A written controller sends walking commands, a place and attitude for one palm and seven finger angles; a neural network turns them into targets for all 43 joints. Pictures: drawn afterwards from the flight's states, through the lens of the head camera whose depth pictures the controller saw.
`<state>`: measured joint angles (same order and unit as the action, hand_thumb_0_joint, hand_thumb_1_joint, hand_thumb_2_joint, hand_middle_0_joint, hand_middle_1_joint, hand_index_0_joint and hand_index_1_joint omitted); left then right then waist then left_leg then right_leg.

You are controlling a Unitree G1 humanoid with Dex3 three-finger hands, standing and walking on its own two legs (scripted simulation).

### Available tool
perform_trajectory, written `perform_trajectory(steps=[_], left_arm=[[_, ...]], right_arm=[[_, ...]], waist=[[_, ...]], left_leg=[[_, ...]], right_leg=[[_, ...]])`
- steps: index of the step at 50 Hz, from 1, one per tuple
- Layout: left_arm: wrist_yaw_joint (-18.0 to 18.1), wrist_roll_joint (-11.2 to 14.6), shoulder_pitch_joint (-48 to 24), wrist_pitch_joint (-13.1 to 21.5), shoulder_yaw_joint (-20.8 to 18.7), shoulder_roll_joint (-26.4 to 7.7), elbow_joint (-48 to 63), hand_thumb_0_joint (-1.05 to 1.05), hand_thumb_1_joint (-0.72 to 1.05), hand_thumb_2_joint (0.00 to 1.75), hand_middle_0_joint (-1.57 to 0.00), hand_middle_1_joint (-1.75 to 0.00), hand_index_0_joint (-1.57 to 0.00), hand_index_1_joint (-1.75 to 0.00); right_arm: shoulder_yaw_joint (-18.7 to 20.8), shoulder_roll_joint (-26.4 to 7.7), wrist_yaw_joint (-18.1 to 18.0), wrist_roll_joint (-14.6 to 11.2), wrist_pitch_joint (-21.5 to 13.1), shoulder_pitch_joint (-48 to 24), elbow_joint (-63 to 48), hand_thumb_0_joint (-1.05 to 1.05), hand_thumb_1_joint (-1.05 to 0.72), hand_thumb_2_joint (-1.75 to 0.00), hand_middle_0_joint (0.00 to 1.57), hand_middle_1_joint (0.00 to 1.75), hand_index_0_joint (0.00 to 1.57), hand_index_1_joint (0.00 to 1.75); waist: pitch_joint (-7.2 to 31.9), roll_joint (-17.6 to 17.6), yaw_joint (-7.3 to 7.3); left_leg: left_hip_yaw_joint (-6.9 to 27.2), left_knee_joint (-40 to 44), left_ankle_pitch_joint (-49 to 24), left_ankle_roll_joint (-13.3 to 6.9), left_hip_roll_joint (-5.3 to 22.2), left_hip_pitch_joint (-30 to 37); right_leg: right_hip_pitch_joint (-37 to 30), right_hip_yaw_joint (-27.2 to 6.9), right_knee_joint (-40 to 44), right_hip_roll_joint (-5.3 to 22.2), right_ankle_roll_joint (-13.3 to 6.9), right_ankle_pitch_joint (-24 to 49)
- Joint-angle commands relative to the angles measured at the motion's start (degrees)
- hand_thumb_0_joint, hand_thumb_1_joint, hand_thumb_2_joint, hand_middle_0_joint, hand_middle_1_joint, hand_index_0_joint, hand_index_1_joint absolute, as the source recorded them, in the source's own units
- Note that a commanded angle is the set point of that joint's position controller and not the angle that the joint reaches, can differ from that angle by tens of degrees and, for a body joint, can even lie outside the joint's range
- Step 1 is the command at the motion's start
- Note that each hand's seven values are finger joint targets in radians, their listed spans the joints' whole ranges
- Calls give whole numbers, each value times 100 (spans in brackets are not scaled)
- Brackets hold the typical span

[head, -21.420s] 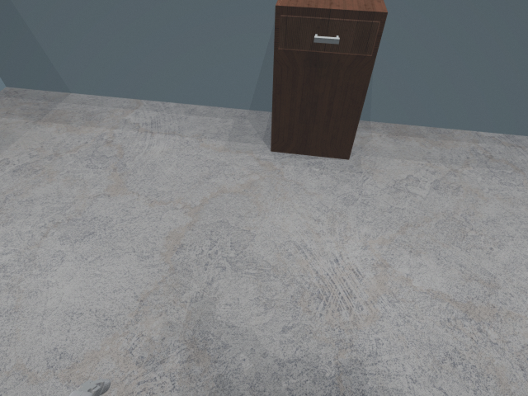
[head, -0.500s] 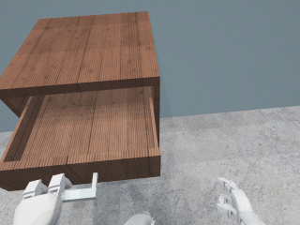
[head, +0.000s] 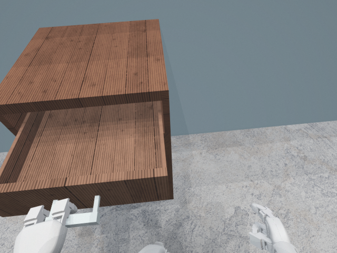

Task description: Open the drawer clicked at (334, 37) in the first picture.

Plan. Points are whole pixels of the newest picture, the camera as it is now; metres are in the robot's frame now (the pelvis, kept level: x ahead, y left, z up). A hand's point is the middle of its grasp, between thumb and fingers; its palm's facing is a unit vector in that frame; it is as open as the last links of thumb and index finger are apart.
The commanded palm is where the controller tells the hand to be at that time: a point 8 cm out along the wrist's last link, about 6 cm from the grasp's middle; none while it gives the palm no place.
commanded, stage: lift the hand off the handle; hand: left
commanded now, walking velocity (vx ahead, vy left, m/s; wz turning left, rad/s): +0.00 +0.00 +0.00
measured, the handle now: (74, 211) +0.20 +0.25 +0.00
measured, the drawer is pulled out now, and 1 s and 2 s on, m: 0.23 0.23 0.23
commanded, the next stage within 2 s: none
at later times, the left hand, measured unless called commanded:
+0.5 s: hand (56, 239) +0.14 +0.27 -0.02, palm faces -0.08 -0.08 -0.99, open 13.5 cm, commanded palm +0.14 +0.27 +0.06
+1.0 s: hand (48, 234) +0.15 +0.28 +0.01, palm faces -0.06 -0.10 -0.99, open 13.0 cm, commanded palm +0.14 +0.27 +0.09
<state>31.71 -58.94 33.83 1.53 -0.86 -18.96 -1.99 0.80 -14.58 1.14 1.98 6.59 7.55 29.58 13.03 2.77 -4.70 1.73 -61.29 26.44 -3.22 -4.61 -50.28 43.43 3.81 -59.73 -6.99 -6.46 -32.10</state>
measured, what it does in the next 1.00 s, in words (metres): stands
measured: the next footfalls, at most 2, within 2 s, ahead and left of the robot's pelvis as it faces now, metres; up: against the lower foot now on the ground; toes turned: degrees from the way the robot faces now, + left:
none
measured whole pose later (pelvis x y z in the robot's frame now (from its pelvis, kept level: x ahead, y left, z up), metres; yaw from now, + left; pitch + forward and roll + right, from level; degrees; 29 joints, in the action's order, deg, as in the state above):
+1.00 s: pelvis +0.00 +0.01 +0.02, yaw +0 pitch +12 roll -2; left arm 26.5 -56.1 32.3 0.1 0.4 -21.8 0.1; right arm 0.1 -13.6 -0.4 0.3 4.3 7.6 31.2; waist 10.7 4.3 -4.2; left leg 2.1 -54.2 23.6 -3.9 -4.8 -42.2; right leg 35.0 3.2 -51.7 -6.8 -5.5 -28.7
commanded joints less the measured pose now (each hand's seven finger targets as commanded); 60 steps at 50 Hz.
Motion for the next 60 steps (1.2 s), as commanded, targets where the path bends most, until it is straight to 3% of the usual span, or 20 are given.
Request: perform_trajectory(steps=[1, 5, 6, 7, 8, 11, 15, 16, 23, 25, 29, 36, 40, 41, 49, 50, 51, 57, 59, 60], left_arm=[[278, -126, -193, 47, -603, -959, 747, 0, -50, 30, -30, -120, -30, -120], [261, 25, -415, -100, -769, -1105, 701, 0, -50, 30, -30, -120, -30, -120], [243, 51, -358, -143, -672, -1001, 623, 0, -50, 30, -30, -120, -30, -120], [237, 67, -614, -154, -741, -1117, 651, 0, -50, 30, -30, -120, -30, -120], [229, 55, -575, -176, -663, -1039, 600, 0, -50, 30, -30, -120, -30, -120], [202, 89, -690, -238, -621, -1057, 597, 0, -50, 30, -30, -120, -30, -120], [169, 121, -923, -238, -889, -1392, 823, 0, -50, 30, -30, -120, -30, -120], [147, 127, -793, -251, -736, -1241, 802, 0, -50, 30, -30, -120, -30, -120], [84, 227, -990, -97, -832, -1352, 993, 0, -50, 30, -30, -120, -30, -120], [104, 272, -1013, -36, -1040, -1528, 1099, 0, -50, 30, -30, -120, -30, -120], [147, 294, -644, 53, -1111, -1515, 1242, 0, -50, 30, -30, -120, -30, -120], [151, 295, -571, -5, -858, -1269, 1379, 0, -50, 30, -30, -120, -30, -120], [98, 334, -713, -63, -1000, -1480, 1590, 0, -50, 30, -30, -120, -30, -120], [75, 319, -629, -84, -821, -1299, 1569, 0, -50, 30, -30, -120, -30, -120], [-44, 317, -838, -93, -843, -1404, 1907, 0, -50, 30, -30, -120, -30, -120], [-56, 292, -769, -76, -935, -1505, 1988, 0, -50, 30, -30, -120, -30, -120], [-89, 301, -713, -82, -661, -1237, 2031, 0, -50, 30, -30, -120, -30, -120], [-192, 296, -590, -102, -745, -1330, 2213, 0, -50, 30, -30, -120, -30, -120], [-236, 337, -741, -157, -556, -1155, 2309, 0, -50, 30, -30, -120, -30, -120], [-242, 326, -797, -135, -690, -1304, 2379, 0, -50, 30, -30, -120, -30, -120]], right_arm=[[234, -527, -39, -32, -241, -695, -865, 0, -90, -90, 20, 30, 20, 30], [222, -547, -105, -78, -219, -712, -795, 0, -90, -90, 20, 30, 20, 30], [232, -523, -135, -105, -239, -690, -821, 0, -90, -90, 20, 30, 20, 30], [210, -552, -146, -102, -228, -727, -740, 0, -90, -90, 20, 30, 20, 30], [220, -525, -161, -122, -255, -714, -752, 0, -90, -90, 20, 30, 20, 30], [198, -518, -181, -148, -272, -711, -745, 0, -90, -90, 20, 30, 20, 30], [158, -532, -241, -158, -293, -759, -696, 0, -90, -90, 20, 30, 20, 30], [174, -501, -264, -176, -319, -734, -741, 0, -90, -90, 20, 30, 20, 30], [168, -493, -311, -193, -433, -744, -707, 0, -90, -90, 20, 30, 20, 30], [151, -508, -285, -179, -454, -738, -681, 0, -90, -90, 20, 30, 20, 30], [176, -521, -256, -173, -497, -714, -716, 0, -90, -90, 20, 30, 20, 30], [223, -540, -160, -167, -511, -730, -767, 0, -90, -90, 20, 30, 20, 30], [184, -570, -145, -167, -484, -754, -786, 0, -90, -90, 20, 30, 20, 30], [212, -538, -162, -184, -499, -743, -806, 0, -90, -90, 20, 30, 20, 30], [143, -535, -172, -188, -525, -769, -837, 0, -90, -90, 20, 30, 20, 30], [136, -533, -156, -161, -512, -743, -834, 0, -90, -90, 20, 30, 20, 30], [155, -498, -155, -180, -535, -754, -851, 0, -90, -90, 20, 30, 20, 30], [138, -522, -96, -164, -532, -766, -871, 0, -90, -90, 20, 30, 20, 30], [115, -508, -86, -189, -540, -763, -923, 0, -90, -90, 20, 30, 20, 30], [130, -518, -78, -172, -545, -755, -898, 0, -90, -90, 20, 30, 20, 30]], waist=[[719, -3, 59], [1025, -318, 104], [774, -279, 131], [870, -363, 177], [681, -162, 168], [649, -208, 195], [913, -147, 160], [727, -116, 190], [524, 17, 211], [781, 36, 168], [735, 189, 134], [535, 172, 184], [738, 191, 128], [571, 147, 162], [573, 250, 133], [692, 348, 38], [545, 356, 110], [631, 217, 56], [489, 182, 141], [565, 104, 98]], left_leg=[[126, 412, -984, -84, 97, 917], [120, 358, -1028, -89, 88, 786], [125, 375, -1012, -86, 85, 698], [144, 358, -988, -80, 101, 680], [145, 399, -975, -77, 100, 694], [131, 463, -911, -90, 110, 722], [120, 543, -951, -85, 113, 859], [116, 582, -923, -88, 99, 876], [121, 735, -883, -89, 122, 1071], [89, 762, -955, -95, 130, 1166], [101, 876, -1209, -104, 128, 1392], [129, 1027, -1195, -108, 143, 1639], [138, 1132, -1257, -103, 141, 1817], [146, 1173, -1262, -109, 156, 1859], [186, 1390, -1439, -108, 208, 2258], [186, 1414, -1477, -79, 193, 2346], [195, 1436, -1535, -80, 217, 2415], [245, 1547, -1618, -62, 246, 2560], [269, 1607, -1602, -77, 267, 2572], [263, 1591, -1580, -75, 264, 2639]], right_leg=[[-188, -798, 1095, 436, 305, 1914], [-556, -950, 1128, 493, 420, 2417], [-560, -976, 1170, 481, 423, 2473], [-563, -1004, 1174, 513, 462, 2510], [-498, -988, 1202, 487, 433, 2414], [-555, -954, 1283, 493, 443, 2241], [-800, -1096, 1410, 560, 476, 2309], [-768, -1081, 1463, 545, 473, 2235], [-709, -1073, 1685, 548, 465, 1893], [-848, -1013, 1653, 563, 460, 1990], [-818, -863, 1597, 490, 381, 2196], [-622, -648, 1665, 425, 379, 1929], [-769, -642, 1702, 436, 378, 1956], [-708, -615, 1742, 414, 371, 1912], [-734, -503, 1872, 410, 311, 1860], [-767, -511, 1859, 399, 313, 1821], [-666, -456, 1870, 382, 306, 1831], [-749, -391, 1951, 377, 311, 1783], [-733, -331, 1961, 391, 299, 1746], [-738, -370, 2007, 387, 315, 1735]])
